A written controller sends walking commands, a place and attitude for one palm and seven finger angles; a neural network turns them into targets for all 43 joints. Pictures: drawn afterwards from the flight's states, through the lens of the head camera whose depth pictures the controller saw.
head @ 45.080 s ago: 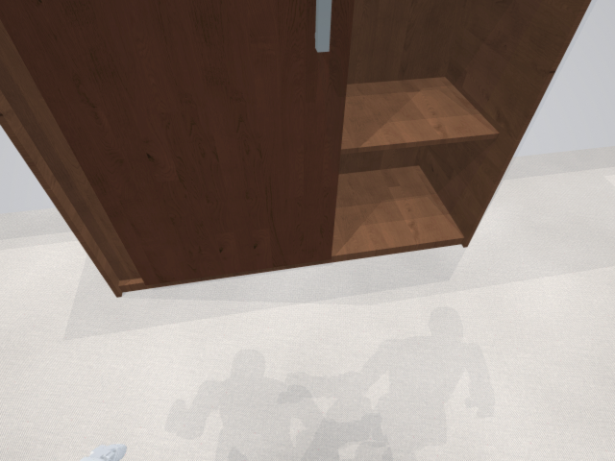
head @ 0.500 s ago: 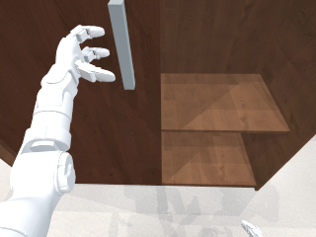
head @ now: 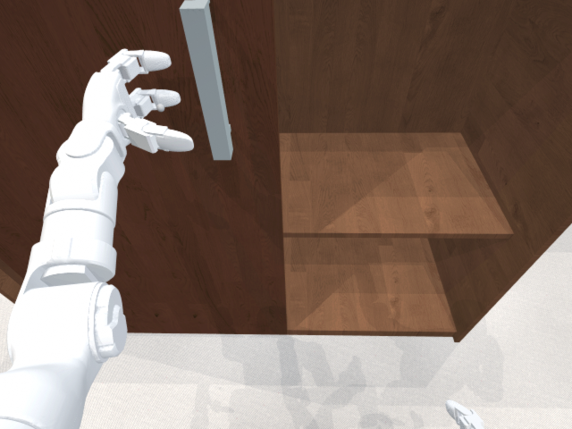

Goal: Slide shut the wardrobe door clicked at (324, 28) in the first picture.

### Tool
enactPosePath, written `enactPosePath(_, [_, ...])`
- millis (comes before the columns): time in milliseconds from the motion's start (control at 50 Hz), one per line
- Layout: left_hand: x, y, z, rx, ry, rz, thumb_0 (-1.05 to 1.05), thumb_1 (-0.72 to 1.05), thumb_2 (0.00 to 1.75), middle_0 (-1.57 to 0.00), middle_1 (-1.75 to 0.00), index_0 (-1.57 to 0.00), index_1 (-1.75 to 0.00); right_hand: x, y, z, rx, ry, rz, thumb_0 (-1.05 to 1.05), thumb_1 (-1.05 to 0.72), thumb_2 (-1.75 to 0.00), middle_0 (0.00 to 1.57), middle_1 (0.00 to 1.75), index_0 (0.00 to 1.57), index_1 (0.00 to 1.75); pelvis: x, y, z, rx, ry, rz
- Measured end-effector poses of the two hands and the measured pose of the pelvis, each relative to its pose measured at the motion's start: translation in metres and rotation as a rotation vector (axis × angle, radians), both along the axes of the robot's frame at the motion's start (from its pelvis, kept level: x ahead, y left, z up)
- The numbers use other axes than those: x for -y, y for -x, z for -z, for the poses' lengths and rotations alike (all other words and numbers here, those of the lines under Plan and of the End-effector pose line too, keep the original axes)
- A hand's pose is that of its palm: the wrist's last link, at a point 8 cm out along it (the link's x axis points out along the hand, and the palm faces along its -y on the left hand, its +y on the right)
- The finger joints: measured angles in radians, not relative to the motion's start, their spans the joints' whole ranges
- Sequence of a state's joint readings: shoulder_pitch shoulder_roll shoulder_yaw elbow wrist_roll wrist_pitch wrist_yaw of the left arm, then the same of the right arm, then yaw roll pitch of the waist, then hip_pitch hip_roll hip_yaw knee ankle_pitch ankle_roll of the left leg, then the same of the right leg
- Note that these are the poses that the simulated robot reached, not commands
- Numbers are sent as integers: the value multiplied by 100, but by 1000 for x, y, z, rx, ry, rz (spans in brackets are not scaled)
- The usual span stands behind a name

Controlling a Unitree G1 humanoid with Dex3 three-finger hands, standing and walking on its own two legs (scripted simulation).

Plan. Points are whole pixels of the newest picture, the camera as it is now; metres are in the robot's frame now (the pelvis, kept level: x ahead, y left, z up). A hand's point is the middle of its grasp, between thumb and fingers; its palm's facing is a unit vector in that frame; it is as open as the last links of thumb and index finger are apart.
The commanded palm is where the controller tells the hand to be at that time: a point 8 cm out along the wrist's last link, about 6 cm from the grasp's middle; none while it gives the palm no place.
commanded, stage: feel for the door with the fingertips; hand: left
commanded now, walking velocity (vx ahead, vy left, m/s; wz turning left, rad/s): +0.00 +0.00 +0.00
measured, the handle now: (214, 83) +0.51 +0.11 +0.24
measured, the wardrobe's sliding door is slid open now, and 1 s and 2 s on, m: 0.60 0.60 0.60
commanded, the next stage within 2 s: slide the fingers in behind the handle in 0.84 s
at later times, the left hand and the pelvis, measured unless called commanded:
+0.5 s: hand (191, 99) +0.45 +0.13 +0.25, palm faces +0.02 -1.00 -0.01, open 14.0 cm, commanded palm +0.44 +0.18 +0.23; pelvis +0.00 -0.01 +0.00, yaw -1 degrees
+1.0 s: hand (196, 89) +0.47 +0.13 +0.25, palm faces -0.01 -1.00 -0.01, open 13.7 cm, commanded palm +0.47 +0.18 +0.23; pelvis -0.01 +0.00 +0.00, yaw +0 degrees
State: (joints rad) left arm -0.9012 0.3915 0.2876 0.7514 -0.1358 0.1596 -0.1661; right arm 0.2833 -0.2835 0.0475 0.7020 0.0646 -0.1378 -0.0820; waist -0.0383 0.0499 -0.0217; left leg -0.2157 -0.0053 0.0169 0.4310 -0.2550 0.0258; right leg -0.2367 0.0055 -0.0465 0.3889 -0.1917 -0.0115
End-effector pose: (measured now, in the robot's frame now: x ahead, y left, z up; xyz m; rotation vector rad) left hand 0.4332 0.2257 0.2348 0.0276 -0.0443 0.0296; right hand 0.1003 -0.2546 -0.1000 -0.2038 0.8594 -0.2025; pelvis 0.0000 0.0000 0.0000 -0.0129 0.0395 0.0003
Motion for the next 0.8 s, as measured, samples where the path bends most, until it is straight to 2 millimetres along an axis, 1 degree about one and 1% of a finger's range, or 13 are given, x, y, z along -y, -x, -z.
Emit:
enactPosePath(80, [7,0,-5,14,9,22,-1,-51,30,-30,-120,-30,-120,3,2,0,-4,6,-2,1,-90,-90,20,30,20,30,2,2,0,0,0,-6])
enactPosePath(180, [23,-2,-10,19,14,48,-1,-51,30,-30,-120,-30,-120,3,3,2,6,-6,-1,1,-90,-90,20,30,20,30,2,2,0,-3,0,-3])
enactPosePath(300, [43,-2,-6,5,30,58,-1,-51,30,-30,-120,-31,-120,-1,0,4,21,-34,1,1,-90,-90,20,30,20,30,3,2,0,0,-3,5])
enactPosePath(360, [49,-1,-4,8,33,50,-1,-50,30,-30,-120,-31,-120,-4,-2,4,29,-44,-1,1,-90,-90,20,30,20,30,4,2,0,4,-4,11])
enactPosePath(420, [50,1,-5,22,34,31,-1,-50,30,-30,-120,-31,-120,-6,-4,3,38,-51,-3,1,-90,-90,20,30,20,30,5,3,0,9,-5,16])
enactPosePath(520, [43,5,-14,42,11,5,-1,-50,30,-30,-120,-31,-120,-6,-5,2,43,-52,-9,1,-90,-90,20,30,20,30,7,4,0,15,-6,13])
enactPosePath(620, [39,3,-16,1,9,8,-1,-51,30,-30,-120,-31,-120,-3,-4,3,25,-38,-21,1,-90,-90,20,30,20,30,8,7,0,10,-4,-1])
enactPosePath(700, [39,-3,-12,-29,13,11,-1,-51,30,-30,-120,-31,-120,1,2,3,10,-22,-17,1,-90,-90,20,30,20,30,7,10,1,-1,-4,-5])
enactPosePath(800, [48,-10,-13,8,16,36,-1,-51,30,-30,-120,-30,-120,4,16,5,-12,-11,0,1,-90,-90,20,30,20,30,5,11,1,-9,-4,0])
